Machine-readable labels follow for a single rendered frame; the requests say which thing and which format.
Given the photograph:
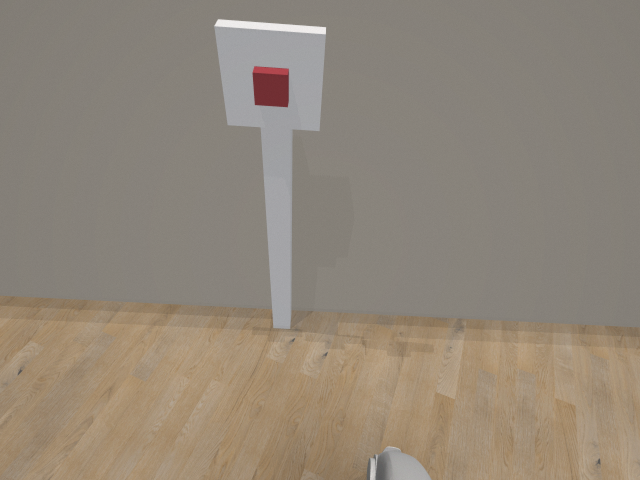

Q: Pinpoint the button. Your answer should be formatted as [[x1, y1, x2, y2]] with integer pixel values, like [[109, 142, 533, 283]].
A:
[[253, 66, 289, 107]]

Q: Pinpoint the robot right thigh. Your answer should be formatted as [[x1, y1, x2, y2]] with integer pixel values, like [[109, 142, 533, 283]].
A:
[[367, 451, 432, 480]]

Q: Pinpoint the panel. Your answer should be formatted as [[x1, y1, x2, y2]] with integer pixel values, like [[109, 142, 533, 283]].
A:
[[214, 19, 326, 329]]

